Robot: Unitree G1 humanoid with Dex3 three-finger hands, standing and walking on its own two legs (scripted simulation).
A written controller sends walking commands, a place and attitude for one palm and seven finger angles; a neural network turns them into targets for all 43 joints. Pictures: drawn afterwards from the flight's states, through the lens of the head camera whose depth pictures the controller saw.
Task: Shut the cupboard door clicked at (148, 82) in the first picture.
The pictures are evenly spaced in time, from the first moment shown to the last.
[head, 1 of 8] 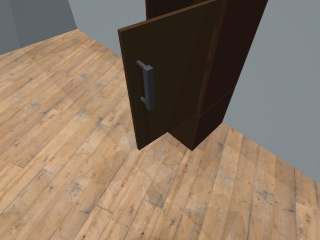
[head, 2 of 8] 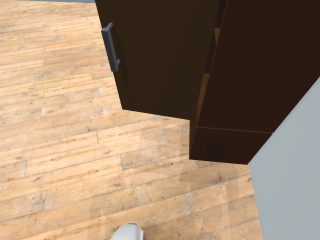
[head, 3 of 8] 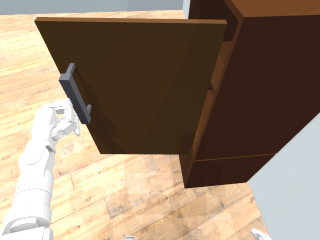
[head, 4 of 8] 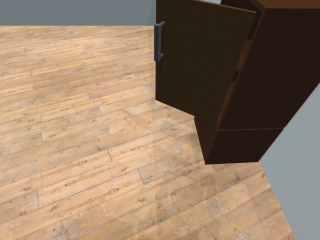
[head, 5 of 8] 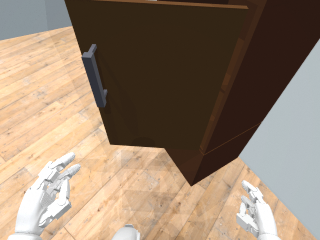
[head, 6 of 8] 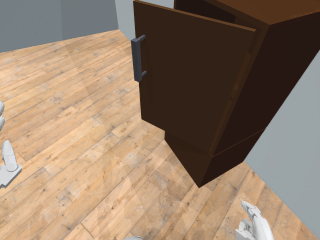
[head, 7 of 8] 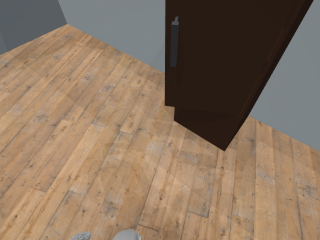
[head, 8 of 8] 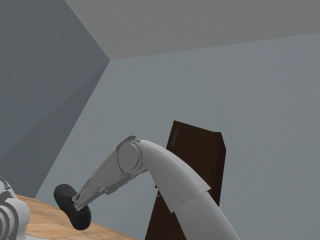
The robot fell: yes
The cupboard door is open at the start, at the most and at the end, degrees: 84 84 29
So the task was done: no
